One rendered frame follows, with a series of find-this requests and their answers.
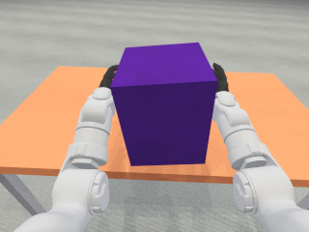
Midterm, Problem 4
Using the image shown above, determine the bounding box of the left robot forearm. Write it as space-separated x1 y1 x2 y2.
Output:
51 87 115 206

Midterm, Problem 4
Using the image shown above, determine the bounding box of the right robot forearm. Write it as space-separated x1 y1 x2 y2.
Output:
212 91 295 196

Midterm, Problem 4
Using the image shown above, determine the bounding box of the robot left upper arm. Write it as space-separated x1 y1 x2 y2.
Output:
14 168 110 232

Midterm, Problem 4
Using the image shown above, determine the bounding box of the table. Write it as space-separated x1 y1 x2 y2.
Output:
0 66 309 216

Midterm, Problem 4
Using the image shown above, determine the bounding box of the carton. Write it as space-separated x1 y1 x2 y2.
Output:
110 43 218 166

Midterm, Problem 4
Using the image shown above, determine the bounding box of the robot right upper arm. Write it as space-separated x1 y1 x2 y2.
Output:
233 165 309 232

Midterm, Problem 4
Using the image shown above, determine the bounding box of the robot left hand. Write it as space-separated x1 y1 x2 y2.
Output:
99 65 119 89

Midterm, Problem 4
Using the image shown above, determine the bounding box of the robot right hand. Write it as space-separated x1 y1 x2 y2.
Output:
212 63 229 93

